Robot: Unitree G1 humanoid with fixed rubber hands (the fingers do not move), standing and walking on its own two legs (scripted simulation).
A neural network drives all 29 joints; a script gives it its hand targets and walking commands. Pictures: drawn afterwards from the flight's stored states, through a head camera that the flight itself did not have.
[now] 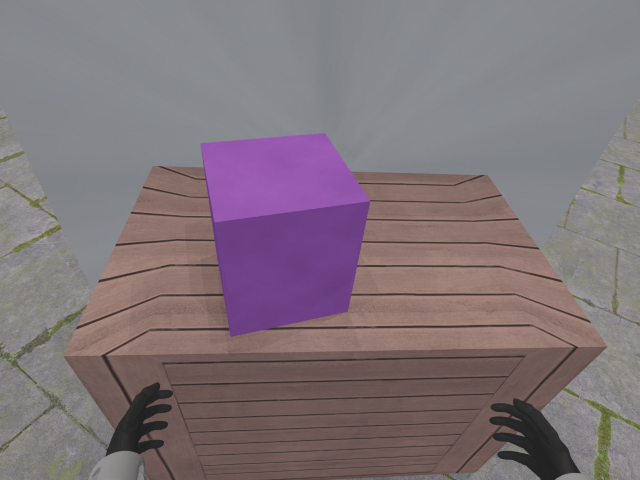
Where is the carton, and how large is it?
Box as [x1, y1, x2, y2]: [200, 133, 369, 336]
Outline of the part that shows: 325,133 200,143 216,252 231,336 347,311 369,200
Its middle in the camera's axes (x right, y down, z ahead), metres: -0.07 -0.01 +0.66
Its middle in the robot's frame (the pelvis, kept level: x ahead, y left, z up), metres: +0.51 +0.07 +0.04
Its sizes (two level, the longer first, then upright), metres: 0.210 0.200 0.250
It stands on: a pedestal, 0.68 m high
